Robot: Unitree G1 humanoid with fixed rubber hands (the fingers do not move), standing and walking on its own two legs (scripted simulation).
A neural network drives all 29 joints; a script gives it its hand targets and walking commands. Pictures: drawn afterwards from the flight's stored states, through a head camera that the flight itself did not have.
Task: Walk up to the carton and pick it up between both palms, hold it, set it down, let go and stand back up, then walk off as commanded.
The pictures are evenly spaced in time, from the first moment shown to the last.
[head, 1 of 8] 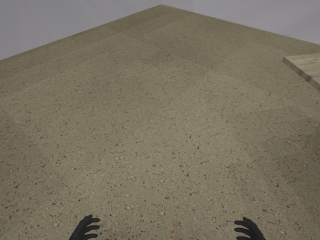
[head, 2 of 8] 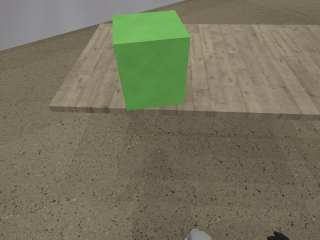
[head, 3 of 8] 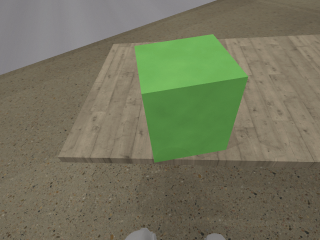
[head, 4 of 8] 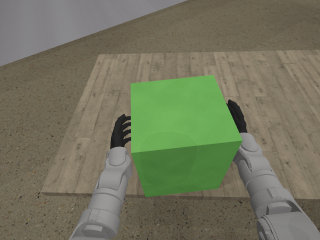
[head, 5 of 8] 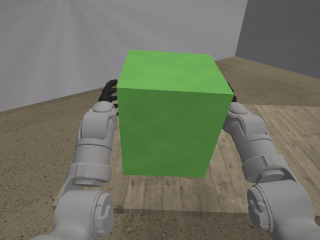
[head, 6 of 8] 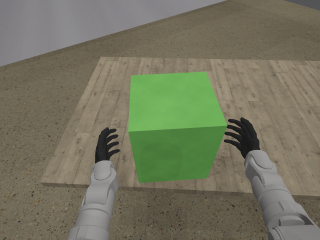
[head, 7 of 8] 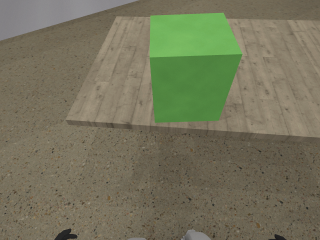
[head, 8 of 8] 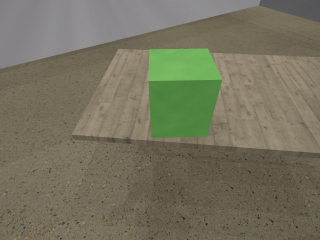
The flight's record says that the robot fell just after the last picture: no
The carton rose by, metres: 0.19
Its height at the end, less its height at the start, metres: +0.00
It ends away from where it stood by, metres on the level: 0.03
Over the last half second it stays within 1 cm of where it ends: yes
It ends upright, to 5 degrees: yes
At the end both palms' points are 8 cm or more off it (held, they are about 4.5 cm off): yes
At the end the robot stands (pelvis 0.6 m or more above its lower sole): yes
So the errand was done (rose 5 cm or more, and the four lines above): yes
